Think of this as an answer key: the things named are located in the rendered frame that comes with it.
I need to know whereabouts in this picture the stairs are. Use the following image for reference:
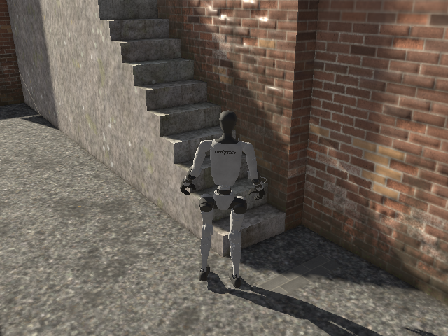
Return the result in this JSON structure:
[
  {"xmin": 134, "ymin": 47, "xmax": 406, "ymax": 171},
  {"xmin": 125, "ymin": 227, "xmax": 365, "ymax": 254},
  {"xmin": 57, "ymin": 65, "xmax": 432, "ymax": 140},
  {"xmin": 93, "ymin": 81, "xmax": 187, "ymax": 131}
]
[{"xmin": 7, "ymin": 0, "xmax": 286, "ymax": 257}]

